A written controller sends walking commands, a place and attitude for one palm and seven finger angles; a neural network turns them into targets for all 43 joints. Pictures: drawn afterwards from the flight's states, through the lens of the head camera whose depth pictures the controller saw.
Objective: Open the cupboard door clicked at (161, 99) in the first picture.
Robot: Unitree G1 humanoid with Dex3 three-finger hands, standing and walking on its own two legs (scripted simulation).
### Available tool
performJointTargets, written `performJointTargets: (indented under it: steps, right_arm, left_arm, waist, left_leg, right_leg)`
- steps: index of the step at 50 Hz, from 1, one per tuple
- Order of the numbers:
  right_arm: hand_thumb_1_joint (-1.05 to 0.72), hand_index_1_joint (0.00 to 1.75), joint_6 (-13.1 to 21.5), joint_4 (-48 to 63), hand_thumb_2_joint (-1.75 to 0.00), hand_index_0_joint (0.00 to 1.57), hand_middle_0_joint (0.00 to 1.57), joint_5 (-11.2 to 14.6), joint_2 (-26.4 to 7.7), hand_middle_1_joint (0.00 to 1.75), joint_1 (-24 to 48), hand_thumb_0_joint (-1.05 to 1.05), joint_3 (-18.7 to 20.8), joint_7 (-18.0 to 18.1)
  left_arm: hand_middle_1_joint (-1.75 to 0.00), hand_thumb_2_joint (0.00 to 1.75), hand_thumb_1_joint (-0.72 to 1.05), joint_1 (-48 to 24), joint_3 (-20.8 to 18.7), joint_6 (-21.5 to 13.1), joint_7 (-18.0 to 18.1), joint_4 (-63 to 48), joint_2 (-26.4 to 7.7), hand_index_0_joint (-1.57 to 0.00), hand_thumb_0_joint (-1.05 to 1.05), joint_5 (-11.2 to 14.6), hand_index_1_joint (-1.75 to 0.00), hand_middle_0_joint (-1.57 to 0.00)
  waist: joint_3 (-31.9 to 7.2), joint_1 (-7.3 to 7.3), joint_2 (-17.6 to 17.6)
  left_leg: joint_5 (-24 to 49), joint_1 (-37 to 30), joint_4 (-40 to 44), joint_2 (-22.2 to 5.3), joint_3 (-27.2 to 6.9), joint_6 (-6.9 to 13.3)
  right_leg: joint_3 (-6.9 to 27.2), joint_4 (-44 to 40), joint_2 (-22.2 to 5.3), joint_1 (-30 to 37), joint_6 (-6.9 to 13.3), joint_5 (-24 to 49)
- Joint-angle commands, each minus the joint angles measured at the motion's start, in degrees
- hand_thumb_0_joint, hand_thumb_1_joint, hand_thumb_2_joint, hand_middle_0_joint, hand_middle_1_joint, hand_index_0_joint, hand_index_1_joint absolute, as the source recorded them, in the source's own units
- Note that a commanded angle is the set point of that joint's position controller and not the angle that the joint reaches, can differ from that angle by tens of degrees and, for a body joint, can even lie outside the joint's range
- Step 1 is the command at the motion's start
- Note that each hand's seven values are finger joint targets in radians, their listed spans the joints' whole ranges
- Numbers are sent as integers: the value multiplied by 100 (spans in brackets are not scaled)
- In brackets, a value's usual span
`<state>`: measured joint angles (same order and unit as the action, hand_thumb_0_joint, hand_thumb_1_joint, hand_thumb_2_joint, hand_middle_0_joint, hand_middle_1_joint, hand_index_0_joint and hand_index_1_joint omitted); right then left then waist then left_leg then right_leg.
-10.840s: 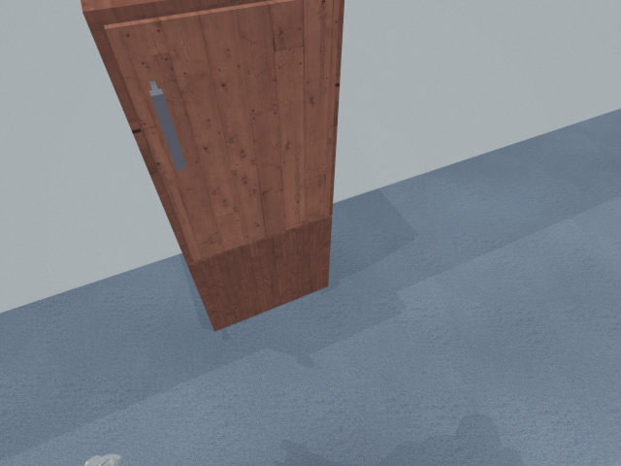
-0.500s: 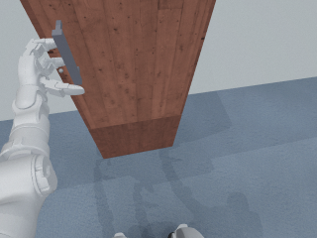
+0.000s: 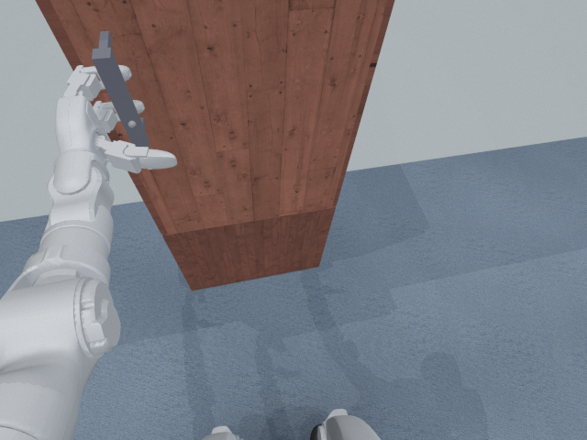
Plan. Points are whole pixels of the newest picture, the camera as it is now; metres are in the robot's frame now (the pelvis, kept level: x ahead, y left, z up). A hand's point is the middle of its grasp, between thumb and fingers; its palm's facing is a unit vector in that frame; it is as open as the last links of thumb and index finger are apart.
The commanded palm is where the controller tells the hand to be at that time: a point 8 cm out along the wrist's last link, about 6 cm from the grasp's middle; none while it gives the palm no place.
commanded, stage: slide the fingers in behind the handle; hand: left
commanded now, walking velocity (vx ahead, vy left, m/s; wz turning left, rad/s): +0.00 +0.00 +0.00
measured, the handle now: (125, 96) +0.56 +0.20 +0.12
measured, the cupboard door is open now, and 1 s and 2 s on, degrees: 0 0 18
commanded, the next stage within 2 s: close the thumb around the handle in 0.60 s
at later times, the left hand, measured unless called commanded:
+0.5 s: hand (147, 122) +0.51 +0.16 +0.12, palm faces +0.15 -0.99 +0.00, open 14.0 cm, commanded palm +0.48 +0.21 +0.11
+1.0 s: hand (139, 123) +0.51 +0.17 +0.11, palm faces +0.15 -0.99 +0.00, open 11.4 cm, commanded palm +0.48 +0.21 +0.11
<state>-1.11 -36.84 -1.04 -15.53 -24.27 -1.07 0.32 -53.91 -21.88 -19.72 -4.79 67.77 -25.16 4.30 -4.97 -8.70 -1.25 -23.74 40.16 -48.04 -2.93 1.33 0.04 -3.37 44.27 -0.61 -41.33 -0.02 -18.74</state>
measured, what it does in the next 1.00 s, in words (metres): stands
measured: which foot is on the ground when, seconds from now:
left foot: down 0.00-1.00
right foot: down 0.00-1.00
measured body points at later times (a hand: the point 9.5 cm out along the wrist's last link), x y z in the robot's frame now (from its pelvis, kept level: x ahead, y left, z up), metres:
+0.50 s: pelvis +0.00 +0.00 +0.00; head +0.09 +0.00 +0.44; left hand +0.50 +0.21 +0.12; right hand +0.00 -0.27 -0.12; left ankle -0.01 +0.12 -0.70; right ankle +0.02 -0.12 -0.70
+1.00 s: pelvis +0.01 +0.00 +0.00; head +0.10 +0.00 +0.44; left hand +0.50 +0.22 +0.12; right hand +0.01 -0.27 -0.11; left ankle -0.01 +0.12 -0.70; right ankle +0.02 -0.12 -0.70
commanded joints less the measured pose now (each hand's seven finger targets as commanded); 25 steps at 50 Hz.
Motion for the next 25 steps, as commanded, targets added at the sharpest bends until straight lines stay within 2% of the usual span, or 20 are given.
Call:
performJointTargets:
  steps: [1, 3, 5, 6, 7, 8, 10, 13, 14, 15, 16, 17, 20, 21, 22, 24, 25]
  right_arm:
    - [-90, 30, 98, 328, -90, 20, 20, -10, -900, 30, -784, 0, 360, 22]
    - [-90, 30, 95, 354, -90, 20, 20, -28, -891, 30, -788, 0, 366, -13]
    - [-90, 30, 64, 337, -90, 20, 20, -21, -905, 30, -798, 0, 368, -23]
    - [-90, 30, 57, 349, -90, 20, 20, -14, -901, 30, -775, 0, 361, -27]
    - [-90, 30, 61, 344, -90, 20, 20, -17, -902, 30, -778, 0, 365, -21]
    - [-90, 30, 56, 358, -90, 20, 20, -29, -910, 30, -796, 0, 370, -9]
    - [-90, 30, 78, 377, -90, 20, 20, -25, -872, 30, -750, 0, 368, -23]
    - [-90, 30, 78, 329, -90, 20, 20, -34, -898, 30, -795, 0, 364, -14]
    - [-90, 30, 76, 334, -90, 20, 20, -22, -898, 30, -783, 0, 366, -5]
    - [-90, 30, 87, 342, -90, 20, 20, -28, -885, 30, -768, 0, 372, -9]
    - [-90, 30, 96, 330, -90, 20, 20, -14, -880, 30, -760, 0, 364, -9]
    - [-90, 30, 93, 307, -90, 20, 20, -16, -892, 30, -792, 0, 366, -6]
    - [-90, 30, 87, 318, -90, 20, 20, -11, -873, 30, -769, 0, 368, -3]
    - [-90, 30, 88, 321, -90, 20, 20, -13, -866, 30, -758, 0, 372, -8]
    - [-90, 30, 94, 307, -90, 20, 20, -17, -880, 30, -785, 0, 379, -4]
    - [-90, 30, 83, 324, -90, 20, 20, -15, -876, 30, -781, 0, 374, -6]
    - [-90, 30, 81, 306, -90, 20, 20, -12, -874, 30, -766, 0, 367, -11]
  left_arm:
    - [-120, 30, -50, -2740, -27, -433, 79, -1330, -1160, -30, 0, -16, -120, -30]
    - [-120, 30, -50, -2643, 19, -447, 135, -1370, -1028, -30, 0, -27, -120, -30]
    - [-120, 30, -50, -2551, -89, -395, 214, -1230, -1149, -30, 0, -48, -120, -30]
    - [-120, 30, -50, -2588, 10, -345, 237, -1159, -1029, -30, 0, -56, -120, -30]
    - [-120, 30, -50, -2718, -50, -345, 270, -1206, -1107, -30, 0, -61, -120, -30]
    - [-120, 30, -50, -2724, -149, -387, 307, -1275, -1227, -30, 0, -84, -120, -30]
    - [-120, 30, -50, -2804, 15, -443, 347, -1401, -1031, -30, 0, -119, -120, -30]
    - [-120, 30, -50, -2742, -54, -461, 359, -1176, -1123, -30, 0, -134, -120, -30]
    - [-120, 30, -50, -2817, -71, -483, 349, -1249, -1199, -30, 0, -154, -120, -30]
    - [-120, 30, -50, -2834, 14, -479, 331, -1271, -1059, -30, 0, -137, -120, -30]
    - [-120, 30, -50, -2792, 46, -460, 302, -1184, -1019, -30, 0, -124, -120, -30]
    - [-120, 30, -50, -2875, -26, -477, 296, -1243, -1131, -30, 0, -111, -120, -30]
    - [-120, 30, -50, -2855, 6, -504, 266, -1357, -1085, -30, 0, -80, -120, -30]
    - [-120, 30, -50, -2824, 100, -491, 264, -1323, -940, -30, 0, -73, -120, -30]
    - [-120, 30, -50, -2801, 30, -476, 280, -1280, -990, -30, 0, -57, -120, -30]
    - [-120, 30, -50, -2733, 23, -492, 279, -1311, -1016, -30, 0, -71, -120, -30]
    - [-120, 30, -50, -2747, 47, -467, 284, -1246, -991, -30, 0, -75, -120, -30]
  waist:
    - [-2517, -14, -457]
    - [-2519, 22, -528]
    - [-2366, 27, -267]
    - [-2251, -37, -220]
    - [-2179, -45, -94]
    - [-2282, 2, -81]
    - [-2398, -23, -312]
    - [-2254, -67, -85]
    - [-2328, -55, -116]
    - [-2422, -77, -234]
    - [-2341, -73, -297]
    - [-2337, -75, -230]
    - [-2480, -48, -386]
    - [-2463, -70, -380]
    - [-2404, -83, -179]
    - [-2504, -20, -342]
    - [-2378, -54, -299]
  left_leg:
    - [2127, -1395, 496, 218, -239, 88]
    - [2249, -1479, 475, 221, -239, 85]
    - [2117, -1243, 500, 220, -209, 97]
    - [1935, -1144, 527, 228, -174, 113]
    - [1821, -1027, 540, 239, -157, 132]
    - [1884, -1049, 542, 242, -174, 133]
    - [1941, -1193, 518, 252, -150, 120]
    - [1750, -1040, 523, 252, -152, 143]
    - [1754, -1037, 535, 253, -151, 142]
    - [1795, -1139, 523, 261, -134, 140]
    - [1737, -1128, 517, 260, -138, 129]
    - [1779, -1123, 526, 252, -156, 132]
    - [1956, -1239, 493, 253, -149, 119]
    - [1941, -1276, 494, 256, -149, 119]
    - [1954, -1221, 491, 248, -152, 135]
    - [2052, -1253, 483, 261, -157, 123]
    - [1947, -1197, 494, 259, -145, 125]
  right_leg:
    - [129, -311, 265, 1250, 90, 1845]
    - [117, -297, 276, 1215, 107, 1885]
    - [125, -321, 273, 1314, 89, 1895]
    - [139, -365, 273, 1294, 75, 1815]
    - [164, -388, 267, 1378, 64, 1812]
    - [162, -353, 269, 1474, 82, 1862]
    - [174, -348, 260, 1393, 81, 1892]
    - [191, -377, 265, 1419, 77, 1787]
    - [203, -368, 254, 1458, 68, 1814]
    - [214, -378, 255, 1434, 64, 1853]
    - [205, -389, 256, 1355, 76, 1774]
    - [199, -380, 256, 1398, 77, 1806]
    - [201, -348, 256, 1412, 75, 1949]
    - [188, -361, 262, 1360, 75, 1921]
    - [179, -370, 269, 1386, 66, 1948]
    - [193, -332, 264, 1430, 79, 2024]
    - [185, -364, 259, 1389, 72, 1956]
